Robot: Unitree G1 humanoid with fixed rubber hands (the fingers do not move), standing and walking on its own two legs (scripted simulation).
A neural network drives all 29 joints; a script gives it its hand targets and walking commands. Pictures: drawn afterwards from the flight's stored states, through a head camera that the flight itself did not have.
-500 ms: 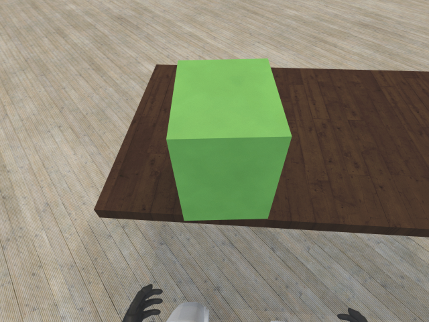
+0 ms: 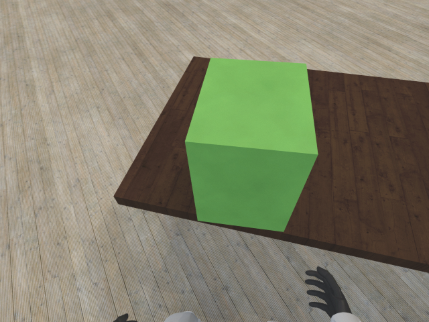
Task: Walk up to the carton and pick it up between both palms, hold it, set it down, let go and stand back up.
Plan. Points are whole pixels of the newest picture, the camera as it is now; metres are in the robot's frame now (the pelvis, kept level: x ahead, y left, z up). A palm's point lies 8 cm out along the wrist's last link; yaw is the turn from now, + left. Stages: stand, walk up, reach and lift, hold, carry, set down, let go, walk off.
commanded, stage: walk up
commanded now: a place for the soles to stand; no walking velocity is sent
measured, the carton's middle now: (248, 147) +0.50 -0.02 +0.00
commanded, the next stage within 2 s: reach and lift in 1.40 s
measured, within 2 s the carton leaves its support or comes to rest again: neither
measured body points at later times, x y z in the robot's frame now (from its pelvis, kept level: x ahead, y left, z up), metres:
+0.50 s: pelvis +0.03 -0.02 +0.02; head +0.03 -0.03 +0.47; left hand +0.18 +0.17 -0.08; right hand +0.13 -0.24 -0.10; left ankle +0.05 +0.11 -0.71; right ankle +0.01 -0.12 -0.71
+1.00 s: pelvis +0.04 -0.02 +0.02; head +0.06 -0.03 +0.47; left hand +0.19 +0.18 -0.09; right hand +0.13 -0.25 -0.11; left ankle +0.05 +0.11 -0.71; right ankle +0.02 -0.12 -0.71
